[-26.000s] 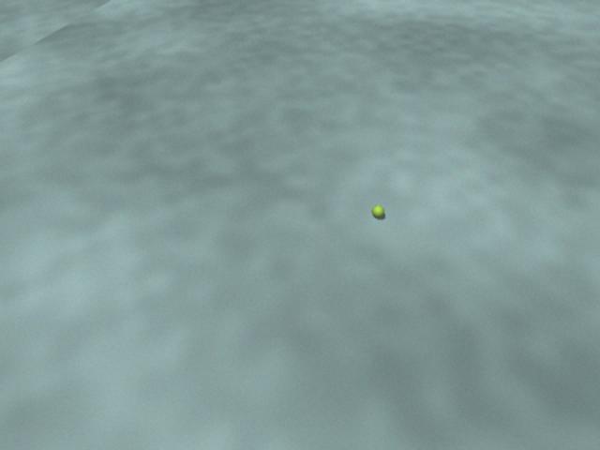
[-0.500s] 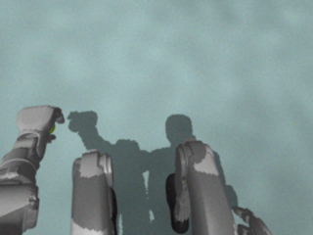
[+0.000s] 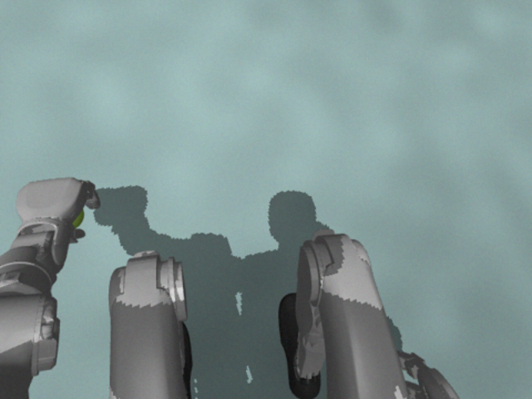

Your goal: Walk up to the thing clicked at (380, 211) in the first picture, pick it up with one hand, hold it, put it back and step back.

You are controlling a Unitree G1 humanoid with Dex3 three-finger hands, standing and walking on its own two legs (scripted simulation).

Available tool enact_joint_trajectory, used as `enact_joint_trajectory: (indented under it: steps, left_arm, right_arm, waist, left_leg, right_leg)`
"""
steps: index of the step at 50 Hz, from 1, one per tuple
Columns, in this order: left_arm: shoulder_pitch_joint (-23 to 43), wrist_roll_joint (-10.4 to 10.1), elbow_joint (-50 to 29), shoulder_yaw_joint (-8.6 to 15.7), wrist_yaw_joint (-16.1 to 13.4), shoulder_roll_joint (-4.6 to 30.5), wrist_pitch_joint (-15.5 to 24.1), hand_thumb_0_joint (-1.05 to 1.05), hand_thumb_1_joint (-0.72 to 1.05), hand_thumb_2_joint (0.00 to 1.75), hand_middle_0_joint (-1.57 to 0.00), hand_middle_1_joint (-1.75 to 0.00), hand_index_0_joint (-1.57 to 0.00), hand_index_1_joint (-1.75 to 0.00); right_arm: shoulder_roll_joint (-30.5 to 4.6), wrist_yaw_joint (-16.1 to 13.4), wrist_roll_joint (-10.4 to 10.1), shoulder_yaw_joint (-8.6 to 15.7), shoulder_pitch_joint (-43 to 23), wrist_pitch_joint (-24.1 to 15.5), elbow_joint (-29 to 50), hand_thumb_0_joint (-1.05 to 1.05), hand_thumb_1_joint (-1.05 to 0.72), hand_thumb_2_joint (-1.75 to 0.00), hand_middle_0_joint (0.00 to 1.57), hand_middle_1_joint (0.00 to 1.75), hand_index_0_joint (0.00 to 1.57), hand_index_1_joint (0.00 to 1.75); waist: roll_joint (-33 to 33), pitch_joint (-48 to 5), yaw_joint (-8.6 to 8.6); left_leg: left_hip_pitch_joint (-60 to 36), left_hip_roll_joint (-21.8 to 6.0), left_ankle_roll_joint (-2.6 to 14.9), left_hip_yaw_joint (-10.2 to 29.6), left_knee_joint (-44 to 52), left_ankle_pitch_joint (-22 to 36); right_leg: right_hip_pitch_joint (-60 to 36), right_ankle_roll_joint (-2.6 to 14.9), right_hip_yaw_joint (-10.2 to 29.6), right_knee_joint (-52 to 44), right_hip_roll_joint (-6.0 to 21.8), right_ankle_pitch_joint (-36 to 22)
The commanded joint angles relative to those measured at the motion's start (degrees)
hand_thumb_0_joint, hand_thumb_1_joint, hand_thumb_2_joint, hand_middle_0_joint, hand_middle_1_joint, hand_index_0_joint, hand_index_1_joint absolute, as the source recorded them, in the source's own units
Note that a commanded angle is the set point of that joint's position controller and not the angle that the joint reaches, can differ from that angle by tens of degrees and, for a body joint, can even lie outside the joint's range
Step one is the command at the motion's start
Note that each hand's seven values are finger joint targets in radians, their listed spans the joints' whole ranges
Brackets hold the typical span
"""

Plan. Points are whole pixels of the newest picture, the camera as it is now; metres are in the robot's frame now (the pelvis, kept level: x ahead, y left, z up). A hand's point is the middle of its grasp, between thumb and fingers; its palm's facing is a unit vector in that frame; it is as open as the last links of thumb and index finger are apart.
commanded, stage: lower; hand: left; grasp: from above
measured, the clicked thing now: (65, 214) +0.41 +0.29 -0.21
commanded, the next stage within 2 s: rest in 0.10 s
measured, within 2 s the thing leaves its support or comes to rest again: rests again in 1.14 s
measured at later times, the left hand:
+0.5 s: hand (81, 222) +0.40 +0.28 -0.24, palm faces -0.47 -0.11 -0.88, open 7.0 cm
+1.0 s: hand (94, 222) +0.41 +0.27 -0.28, palm faces -0.45 -0.10 -0.89, open 6.9 cm
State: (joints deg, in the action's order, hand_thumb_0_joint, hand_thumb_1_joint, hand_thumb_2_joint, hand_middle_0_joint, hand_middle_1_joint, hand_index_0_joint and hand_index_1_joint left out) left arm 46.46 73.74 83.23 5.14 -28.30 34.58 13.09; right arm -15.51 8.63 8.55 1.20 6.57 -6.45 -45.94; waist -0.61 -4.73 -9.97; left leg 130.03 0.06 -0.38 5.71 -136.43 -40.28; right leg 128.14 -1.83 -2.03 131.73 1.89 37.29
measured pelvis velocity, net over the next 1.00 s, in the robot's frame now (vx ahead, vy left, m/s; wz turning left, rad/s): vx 0.01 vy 0.01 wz -0.08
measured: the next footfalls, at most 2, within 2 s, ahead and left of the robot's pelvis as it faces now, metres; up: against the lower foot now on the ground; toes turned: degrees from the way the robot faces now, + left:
none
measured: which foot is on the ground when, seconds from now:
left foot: down 0.00-1.00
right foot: down 0.00-1.00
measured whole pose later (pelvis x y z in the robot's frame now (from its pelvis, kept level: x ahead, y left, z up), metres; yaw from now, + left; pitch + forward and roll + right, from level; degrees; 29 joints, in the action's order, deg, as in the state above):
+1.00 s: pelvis +0.01 +0.01 -0.05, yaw -5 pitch +29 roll -10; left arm 47.8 78.5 96.2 10.8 -41.6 42.2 15.4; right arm -16.7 17.5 17.9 -4.7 2.8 -12.1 -48.6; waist -3.8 1.6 -15.5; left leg 135.2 0.3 -0.2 10.3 -149.1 -43.8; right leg 131.6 -3.5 -5.0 140.7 0.4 38.8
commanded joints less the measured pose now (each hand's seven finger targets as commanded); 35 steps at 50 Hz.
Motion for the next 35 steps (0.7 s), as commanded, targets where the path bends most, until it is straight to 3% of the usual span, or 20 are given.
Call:
enact_joint_trajectory:
  steps: [1,3,5,8,11,12,14,17,18,19,20,24,26,27,28,31,32,33,34,35]
  left_arm:
    - [16.5,0.0,-6.4,3.2,-3.8,14.8,1.5,0.0,0.55,0.51,-0.96,-0.5,-0.98,-0.48]
    - [16.0,0.3,-6.4,4.3,-4.8,15.5,1.9,0.0,0.55,0.52,-0.95,-0.52,-0.97,-0.5]
    - [17.3,1.2,-5.6,3.4,-5.6,14.8,2.2,0.0,0.56,0.51,-0.95,-0.53,-0.97,-0.51]
    - [14.6,0.7,-7.0,6.2,-7.3,16.7,1.9,0.0,0.52,0.52,-0.92,-0.53,-0.94,-0.51]
    - [17.4,1.4,-5.5,4.8,-8.1,15.3,1.4,0.0,0.5,0.56,-0.92,-0.49,-0.93,-0.49]
    - [16.4,1.8,-4.0,4.3,-8.3,15.5,1.3,0.0,0.48,0.54,-0.9,-0.48,-0.91,-0.47]
    - [17.6,1.8,-3.0,5.6,-8.8,16.9,1.5,0.0,0.46,0.55,-0.89,-0.47,-0.9,-0.47]
    - [16.8,2.0,-1.0,5.1,-9.0,16.2,1.6,0.0,0.48,0.53,-0.89,-0.5,-0.91,-0.48]
    - [16.4,2.1,-1.0,8.9,-9.7,20.3,2.0,0.0,0.49,0.53,-0.89,-0.51,-0.91,-0.49]
    - [14.9,1.7,-0.5,7.3,-9.6,17.8,2.1,0.0,0.49,0.57,-0.9,-0.5,-0.91,-0.49]
    - [14.3,2.1,1.1,8.6,-9.9,19.1,2.0,0.0,0.49,0.57,-0.89,-0.53,-0.91,-0.51]
    - [16.6,2.3,3.0,6.0,-9.7,17.3,3.0,0.0,0.49,0.57,-0.89,-0.54,-0.9,-0.52]
    - [17.0,3.1,5.2,7.8,-10.0,20.8,3.1,0.0,0.52,0.56,-0.89,-0.57,-0.91,-0.54]
    - [16.2,2.9,3.9,8.0,-10.3,20.4,3.6,0.0,0.5,0.56,-0.88,-0.55,-0.9,-0.53]
    - [15.0,3.1,4.6,10.0,-10.9,22.1,3.5,0.0,0.52,0.57,-0.89,-0.56,-0.91,-0.54]
    - [15.8,3.3,3.9,7.4,-11.3,19.3,4.1,0.0,0.54,0.56,-0.88,-0.59,-0.92,-0.55]
    - [16.0,3.3,5.0,8.2,-11.6,20.8,4.2,0.0,0.54,0.57,-0.89,-0.59,-0.92,-0.56]
    - [17.1,3.2,3.9,6.1,-11.6,18.7,4.4,0.0,0.54,0.56,-0.89,-0.58,-0.92,-0.54]
    - [16.3,3.1,4.8,6.1,-12.0,18.5,4.4,0.0,0.52,0.55,-0.88,-0.57,-0.91,-0.54]
    - [16.5,3.2,3.5,8.4,-12.8,22.2,4.6,0.0,0.54,0.56,-0.88,-0.58,-0.92,-0.55]
  right_arm:
    - [-13.3,-0.2,0.8,3.9,10.6,-0.9,0.5,0.0,-0.91,-0.9,0.2,0.3,0.2,0.3]
    - [-13.5,0.0,1.4,4.0,10.1,-1.1,0.5,0.0,-0.91,-0.9,0.2,0.3,0.2,0.3]
    - [-13.5,0.5,1.9,3.9,10.0,-1.4,0.2,0.0,-0.91,-0.9,0.2,0.3,0.2,0.3]
    - [-14.1,0.8,1.9,4.3,9.2,-1.3,0.3,0.0,-0.91,-0.9,0.2,0.3,0.2,0.3]
    - [-13.9,1.3,2.7,3.9,9.2,-1.4,-0.4,0.0,-0.9,-0.89,0.2,0.3,0.2,0.3]
    - [-13.8,1.5,2.6,3.7,8.9,-1.4,-0.5,0.0,-0.9,-0.9,0.2,0.3,0.2,0.3]
    - [-14.1,2.0,3.3,3.4,9.3,-1.7,-0.9,0.0,-0.89,-0.89,0.2,0.3,0.2,0.3]
    - [-14.3,2.7,4.3,2.7,9.6,-2.1,-1.5,0.0,-0.9,-0.89,0.2,0.3,0.2,0.3]
    - [-15.5,2.8,4.6,3.2,9.5,-2.2,-1.0,0.0,-0.89,-0.89,0.2,0.3,0.2,0.3]
    - [-15.0,3.0,4.3,3.0,9.1,-2.2,-0.6,0.0,-0.89,-0.89,0.2,0.3,0.2,0.3]
    - [-15.2,3.1,4.8,3.1,9.5,-2.1,-1.5,0.0,-0.9,-0.89,0.2,0.3,0.2,0.3]
    - [-15.0,3.9,5.6,2.0,7.8,-2.7,-0.6,0.0,-0.89,-0.89,0.2,0.3,0.2,0.3]
    - [-15.7,4.3,6.3,1.6,8.8,-3.0,-1.3,0.0,-0.89,-0.89,0.2,0.3,0.2,0.3]
    - [-15.8,4.4,6.4,1.7,8.4,-3.0,-1.2,0.0,-0.89,-0.89,0.2,0.3,0.2,0.3]
    - [-16.0,4.5,6.9,1.6,9.4,-3.0,-1.7,0.0,-0.89,-0.89,0.2,0.3,0.2,0.3]
    - [-15.8,5.0,7.2,1.3,7.5,-3.2,-1.1,0.0,-0.89,-0.89,0.2,0.3,0.2,0.3]
    - [-16.0,5.1,7.4,1.0,7.8,-3.5,-1.4,0.0,-0.89,-0.89,0.2,0.3,0.2,0.3]
    - [-15.9,5.3,7.4,0.9,7.0,-3.7,-0.9,0.0,-0.89,-0.89,0.2,0.3,0.2,0.3]
    - [-15.6,5.5,7.6,0.5,7.3,-3.9,-2.1,0.0,-0.89,-0.89,0.2,0.3,0.2,0.3]
    - [-16.7,5.6,7.9,0.6,6.8,-3.9,-1.5,0.0,-0.89,-0.89,0.2,0.3,0.2,0.3]
  waist:
    - [11.6,-37.0,-0.52]
    - [12.4,-37.0,-0.35]
    - [13.8,-35.9,-1.25]
    - [15.4,-37.8,0.41]
    - [16.1,-37.2,-1.99]
    - [16.0,-36.4,-1.41]
    - [14.6,-34.9,-2.04]
    - [14.9,-35.5,-2.78]
    - [14.6,-36.2,-2.63]
    - [15.4,-36.4,-1.78]
    - [15.5,-36.1,-2.4]
    - [15.0,-33.7,-3.35]
    - [14.6,-32.3,-4.02]
    - [14.8,-32.7,-3.3]
    - [14.7,-33.1,-3.72]
    - [16.0,-32.8,-3.86]
    - [16.0,-32.2,-4.79]
    - [15.9,-31.9,-4.49]
    - [16.0,-32.0,-4.75]
    - [16.6,-32.7,-4.52]
  left_leg:
    - [-25.2,1.9,2.04,-5.5,13.1,9.4]
    - [-25.5,1.8,2.02,-5.5,13.1,8.5]
    - [-25.9,1.7,1.86,-5.3,13.0,7.3]
    - [-27.0,1.7,1.65,-5.0,13.5,8.7]
    - [-27.5,1.6,1.65,-4.7,11.8,8.9]
    - [-25.8,1.6,1.76,-4.7,11.7,8.6]
    - [-24.7,1.6,1.94,-4.7,10.6,9.0]
    - [-25.6,1.6,1.92,-4.8,8.7,12.1]
    - [-24.8,1.5,1.95,-4.5,8.5,12.3]
    - [-25.2,1.6,1.77,-4.4,9.1,12.0]
    - [-25.0,1.5,1.71,-4.5,8.7,12.5]
    - [-22.5,1.5,1.88,-4.0,7.6,9.8]
    - [-21.7,1.6,2.0,-4.1,6.4,9.4]
    - [-20.8,1.5,1.97,-4.0,6.7,9.1]
    - [-21.7,1.7,2.06,-4.2,6.2,10.2]
    - [-22.0,1.4,1.84,-3.7,6.3,9.3]
    - [-21.9,1.4,1.88,-3.6,5.7,9.6]
    - [-20.8,1.4,1.92,-3.4,5.7,8.9]
    - [-21.7,1.4,1.91,-3.4,5.4,9.3]
    - [-21.5,1.3,1.92,-3.1,5.6,10.0]
  right_leg:
    - [-18.9,3.41,-5.0,-11.4,-2.7,-8.7]
    - [-17.6,3.29,-5.4,-10.9,-2.6,-7.8]
    - [-16.1,3.33,-5.9,-10.4,-2.7,-6.7]
    - [-15.8,3.26,-6.2,-8.9,-2.5,-7.6]
    - [-14.2,3.04,-6.7,-7.8,-2.8,-8.5]
    - [-14.1,3.27,-6.6,-7.7,-3.0,-8.2]
    - [-14.1,3.04,-6.8,-7.2,-2.8,-8.7]
    - [-15.8,2.6,-7.0,-6.1,-3.0,-12.0]
    - [-16.3,2.5,-7.4,-5.8,-2.9,-12.3]
    - [-16.2,2.77,-7.2,-5.6,-3.0,-11.7]
    - [-16.4,2.64,-7.5,-5.3,-3.1,-12.3]
    - [-15.2,2.76,-7.8,-5.1,-3.5,-10.3]
    - [-15.2,2.49,-8.1,-4.5,-3.4,-10.0]
    - [-16.0,2.67,-7.8,-4.9,-3.6,-9.7]
    - [-16.8,2.19,-8.2,-4.6,-3.4,-10.9]
    - [-15.4,2.35,-8.5,-4.1,-3.8,-10.0]
    - [-15.8,2.11,-8.8,-3.9,-3.8,-10.6]
    - [-15.0,2.3,-8.7,-3.9,-4.0,-9.7]
    - [-15.1,2.05,-8.9,-3.6,-3.9,-10.2]
    - [-15.5,2.05,-9.2,-3.2,-4.0,-10.5]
